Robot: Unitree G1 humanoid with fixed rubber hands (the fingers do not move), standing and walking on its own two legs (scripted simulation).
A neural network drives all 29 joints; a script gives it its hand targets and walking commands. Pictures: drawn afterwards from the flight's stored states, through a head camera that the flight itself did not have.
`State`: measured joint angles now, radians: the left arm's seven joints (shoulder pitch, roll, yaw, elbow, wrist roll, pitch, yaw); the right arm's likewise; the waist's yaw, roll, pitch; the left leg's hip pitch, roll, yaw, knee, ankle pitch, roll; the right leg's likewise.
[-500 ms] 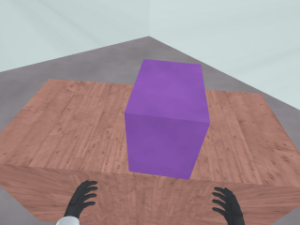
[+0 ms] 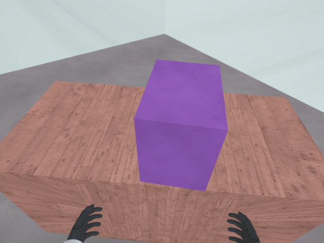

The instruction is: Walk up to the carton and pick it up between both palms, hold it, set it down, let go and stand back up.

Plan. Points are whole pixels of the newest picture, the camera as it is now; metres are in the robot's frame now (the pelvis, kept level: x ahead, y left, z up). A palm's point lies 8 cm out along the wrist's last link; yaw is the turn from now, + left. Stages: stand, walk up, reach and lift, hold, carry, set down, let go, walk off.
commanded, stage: set down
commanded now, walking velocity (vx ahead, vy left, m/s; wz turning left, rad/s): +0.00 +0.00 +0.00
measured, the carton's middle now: (180, 123) +0.51 -0.03 +0.02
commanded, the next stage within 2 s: let go in 0.60 s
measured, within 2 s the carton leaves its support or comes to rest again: neither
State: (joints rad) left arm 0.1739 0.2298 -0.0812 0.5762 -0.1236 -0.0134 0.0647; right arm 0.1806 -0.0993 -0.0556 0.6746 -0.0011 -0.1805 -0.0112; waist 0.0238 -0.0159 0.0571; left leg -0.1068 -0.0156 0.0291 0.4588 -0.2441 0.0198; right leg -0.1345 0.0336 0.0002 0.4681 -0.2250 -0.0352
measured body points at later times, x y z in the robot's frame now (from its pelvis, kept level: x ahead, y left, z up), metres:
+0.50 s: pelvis +0.02 -0.01 +0.00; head +0.02 +0.00 +0.45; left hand +0.18 +0.22 -0.09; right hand +0.18 -0.22 -0.09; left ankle +0.01 +0.11 -0.74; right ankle +0.03 -0.10 -0.74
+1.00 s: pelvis +0.03 -0.01 +0.00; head +0.04 +0.00 +0.45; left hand +0.20 +0.22 -0.09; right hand +0.18 -0.23 -0.10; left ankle +0.01 +0.11 -0.74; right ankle +0.03 -0.10 -0.74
